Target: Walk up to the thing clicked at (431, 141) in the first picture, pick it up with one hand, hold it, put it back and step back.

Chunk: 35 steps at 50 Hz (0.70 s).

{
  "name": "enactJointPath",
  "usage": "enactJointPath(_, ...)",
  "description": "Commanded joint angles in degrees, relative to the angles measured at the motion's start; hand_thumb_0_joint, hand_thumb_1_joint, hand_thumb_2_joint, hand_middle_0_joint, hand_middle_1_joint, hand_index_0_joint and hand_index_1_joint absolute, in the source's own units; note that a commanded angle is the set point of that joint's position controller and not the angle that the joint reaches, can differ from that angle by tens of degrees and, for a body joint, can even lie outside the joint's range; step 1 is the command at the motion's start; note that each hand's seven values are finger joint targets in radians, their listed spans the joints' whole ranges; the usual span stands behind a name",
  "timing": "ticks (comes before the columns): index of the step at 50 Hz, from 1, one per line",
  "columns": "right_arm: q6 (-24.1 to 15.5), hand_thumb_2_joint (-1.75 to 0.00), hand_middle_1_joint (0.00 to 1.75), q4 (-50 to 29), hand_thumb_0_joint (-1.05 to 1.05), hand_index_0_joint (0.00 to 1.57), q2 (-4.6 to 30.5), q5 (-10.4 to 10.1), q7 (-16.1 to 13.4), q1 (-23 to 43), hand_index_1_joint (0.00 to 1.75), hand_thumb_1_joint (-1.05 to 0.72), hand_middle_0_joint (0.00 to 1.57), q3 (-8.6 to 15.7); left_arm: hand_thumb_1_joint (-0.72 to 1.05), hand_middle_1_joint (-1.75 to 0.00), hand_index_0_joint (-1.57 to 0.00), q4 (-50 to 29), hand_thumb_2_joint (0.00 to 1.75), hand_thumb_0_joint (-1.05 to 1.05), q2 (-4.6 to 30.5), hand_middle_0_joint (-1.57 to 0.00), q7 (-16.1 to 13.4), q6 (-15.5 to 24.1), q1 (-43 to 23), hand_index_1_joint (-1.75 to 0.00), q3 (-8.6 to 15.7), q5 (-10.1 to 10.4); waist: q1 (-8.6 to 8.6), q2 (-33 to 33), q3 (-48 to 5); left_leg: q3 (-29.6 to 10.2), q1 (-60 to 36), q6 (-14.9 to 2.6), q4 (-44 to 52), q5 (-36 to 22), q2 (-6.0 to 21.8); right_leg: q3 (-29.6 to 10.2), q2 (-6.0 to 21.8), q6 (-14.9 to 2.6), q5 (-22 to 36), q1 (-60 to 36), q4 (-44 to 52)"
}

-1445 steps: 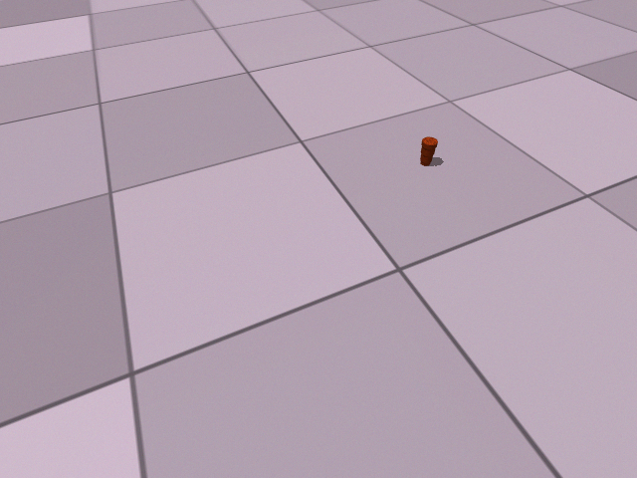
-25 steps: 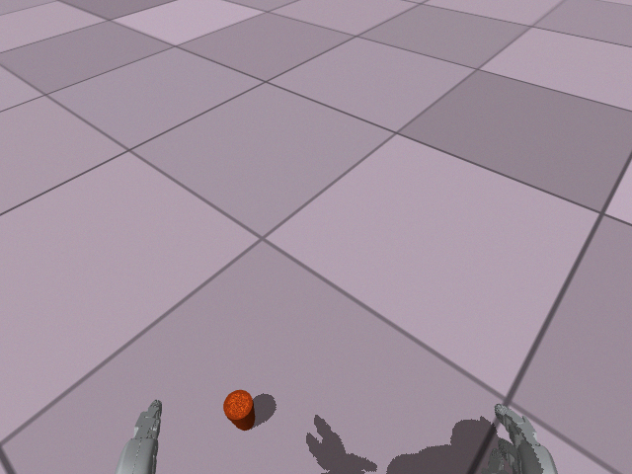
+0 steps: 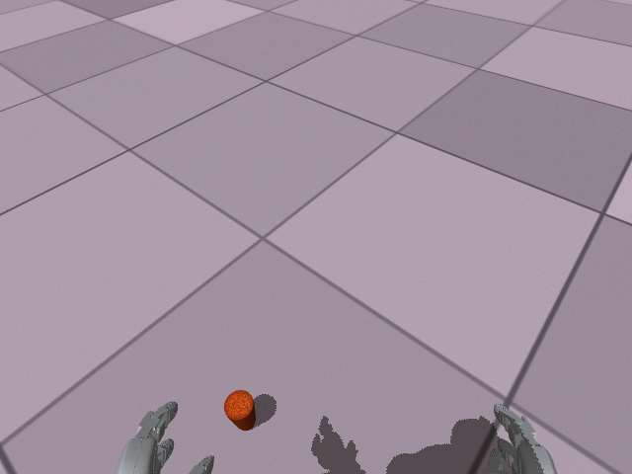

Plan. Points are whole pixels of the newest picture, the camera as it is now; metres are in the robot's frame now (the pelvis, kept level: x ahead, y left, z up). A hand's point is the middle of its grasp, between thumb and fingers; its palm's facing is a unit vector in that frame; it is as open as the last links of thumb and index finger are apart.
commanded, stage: stand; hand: left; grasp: from the side
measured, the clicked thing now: (242, 413) +0.44 +0.25 -0.66
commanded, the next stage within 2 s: none
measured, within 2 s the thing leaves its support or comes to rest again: neither
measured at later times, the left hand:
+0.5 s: hand out of the picture +0.05 +0.26 -0.11, palm faces -0.01 -0.94 -0.35, open 7.4 cm
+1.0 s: hand out of the picture +0.03 +0.26 -0.10, palm faces -0.01 -0.94 -0.35, open 7.4 cm
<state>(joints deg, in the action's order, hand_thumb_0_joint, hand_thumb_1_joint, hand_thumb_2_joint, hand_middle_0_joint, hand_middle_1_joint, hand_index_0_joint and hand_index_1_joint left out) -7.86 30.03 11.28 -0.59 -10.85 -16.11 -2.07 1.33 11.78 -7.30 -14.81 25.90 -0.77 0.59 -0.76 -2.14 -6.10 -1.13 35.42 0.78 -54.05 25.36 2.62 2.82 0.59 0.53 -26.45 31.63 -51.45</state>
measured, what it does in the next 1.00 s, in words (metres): rises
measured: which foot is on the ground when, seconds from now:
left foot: down 0.00-1.00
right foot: down 0.00-1.00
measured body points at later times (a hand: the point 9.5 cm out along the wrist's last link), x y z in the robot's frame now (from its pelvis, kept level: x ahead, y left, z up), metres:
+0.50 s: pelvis -0.01 +0.01 +0.05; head +0.00 +0.01 +0.50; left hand +0.05 +0.30 -0.09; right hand +0.06 -0.28 -0.09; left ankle +0.02 +0.12 -0.69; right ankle +0.00 -0.13 -0.69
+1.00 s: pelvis -0.01 +0.01 +0.06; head -0.01 +0.00 +0.51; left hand +0.03 +0.31 -0.08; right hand +0.05 -0.28 -0.09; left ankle +0.02 +0.12 -0.69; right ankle +0.00 -0.13 -0.69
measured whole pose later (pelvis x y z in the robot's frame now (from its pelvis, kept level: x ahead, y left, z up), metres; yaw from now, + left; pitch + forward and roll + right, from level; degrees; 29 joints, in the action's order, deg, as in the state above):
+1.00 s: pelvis -0.01 +0.01 +0.06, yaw +1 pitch -3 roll +0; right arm 0.1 65.7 18.6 1.1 -0.2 -7.9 0.9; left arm 66.5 18.9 -0.4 0.5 8.9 0.0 -1.5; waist 0.7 -1.2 3.2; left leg 0.5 9.4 -0.2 -21.3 8.8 0.0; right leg 2.1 2.6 1.7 -11.0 7.0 -21.3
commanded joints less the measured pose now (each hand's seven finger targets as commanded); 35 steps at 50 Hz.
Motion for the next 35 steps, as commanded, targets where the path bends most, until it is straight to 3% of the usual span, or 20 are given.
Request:
enactJointPath(1,2.9,-0.90,0.30,5.8,0.00,0.20,15.2,7.2,5.1,6.9,0.30,-0.90,0.20,6.4,0.90,-0.30,-0.20,14.5,0.90,0.00,13.9,-0.20,3.5,12.0,-8.9,-0.30,6.2,-6.5,1.96,6.6,0.9,-1.2,-9.5,-4.26,10.4,-15.0,0.4,-6.8,4.3,-5.28,13.2,-7.4,11.9)
enactJointPath(3,4.0,-0.90,0.30,6.4,0.00,0.20,14.4,5.6,7.2,7.0,0.30,-0.90,0.20,6.5,0.90,-0.30,-0.20,18.8,0.90,0.00,15.3,-0.20,4.9,15.0,-9.5,-0.30,5.4,-5.2,1.03,4.3,-0.3,-2.1,-11.9,-4.87,11.2,-13.8,-0.2,-8.8,5.0,-5.92,14.3,-8.8,12.9)
enactJointPath(6,4.1,-0.90,0.30,9.4,0.00,0.20,14.3,3.6,9.3,6.6,0.30,-0.90,0.20,6.7,0.90,-0.30,-0.20,25.6,0.90,0.00,15.0,-0.20,5.8,16.3,-12.4,-0.30,5.0,-3.6,1.24,4.3,-0.3,-2.1,-14.7,-4.20,14.3,-13.2,-0.4,-8.1,5.1,-4.67,15.1,-9.8,14.7)
enactJointPath(11,5.0,-0.90,0.30,14.6,0.00,0.20,14.6,3.7,10.0,7.8,0.30,-0.90,0.20,6.7,0.90,-0.30,-0.20,35.9,0.90,0.00,15.0,-0.20,5.4,17.0,-14.5,-0.30,4.5,-3.0,1.63,1.1,1.5,-4.0,-17.1,-4.27,19.9,-16.9,1.2,-5.8,4.5,-2.99,17.0,-13.8,16.9)
enactJointPath(15,5.6,-0.90,0.30,18.2,0.00,0.20,15.2,3.3,9.9,8.0,0.30,-0.90,0.20,6.4,0.90,-0.30,-0.20,42.4,0.90,0.00,15.9,-0.20,5.2,17.1,-15.0,-0.30,4.3,-2.7,1.67,0.8,2.8,-4.5,-19.5,-3.93,24.2,-18.8,1.9,-5.6,4.9,-2.65,18.3,-17.3,20.3)
enactJointPath(21,6.3,-0.90,0.30,23.6,0.00,0.20,16.7,2.6,9.7,8.4,0.30,-0.90,0.20,5.7,0.90,-0.30,-0.20,50.3,0.90,0.00,16.8,-0.20,5.1,16.7,-16.2,-0.30,3.6,-2.3,1.36,0.5,5.2,-5.1,-22.7,-3.03,30.7,-17.7,2.7,-5.7,5.5,-1.92,17.7,-21.3,27.1)
enactJointPath(26,6.7,-0.90,0.30,27.2,0.00,0.20,17.6,2.2,9.9,8.6,0.30,-0.90,0.20,5.4,0.90,-0.30,-0.20,55.1,0.90,0.00,17.7,-0.20,5.4,16.7,-17.5,-0.30,3.2,-2.2,0.84,1.0,7.9,-5.0,-23.9,-2.29,35.0,-12.8,2.7,-5.9,5.8,-1.50,14.6,-21.9,31.2)
enactJointPath(31,6.8,-0.90,0.30,29.3,0.00,0.20,17.8,2.2,9.8,10.0,0.30,-0.90,0.20,5.4,0.90,-0.30,-0.20,58.6,0.90,0.00,17.9,-0.20,5.5,16.4,-17.8,-0.30,2.9,-2.3,1.29,1.9,8.7,-5.7,-24.5,-1.93,37.7,-11.5,3.2,-5.4,5.8,-1.08,13.7,-22.6,32.9)
enactJointPath(35,7.1,-0.90,0.30,30.6,0.00,0.20,18.5,2.1,9.9,10.0,0.30,-0.90,0.20,5.4,0.90,-0.30,-0.20,60.2,0.90,0.00,18.1,-0.20,5.7,16.3,-17.7,-0.30,2.9,-2.3,1.32,0.4,9.6,-6.2,-22.8,-1.90,39.5,-6.3,3.4,-5.3,5.7,-0.91,11.7,-23.0,33.7)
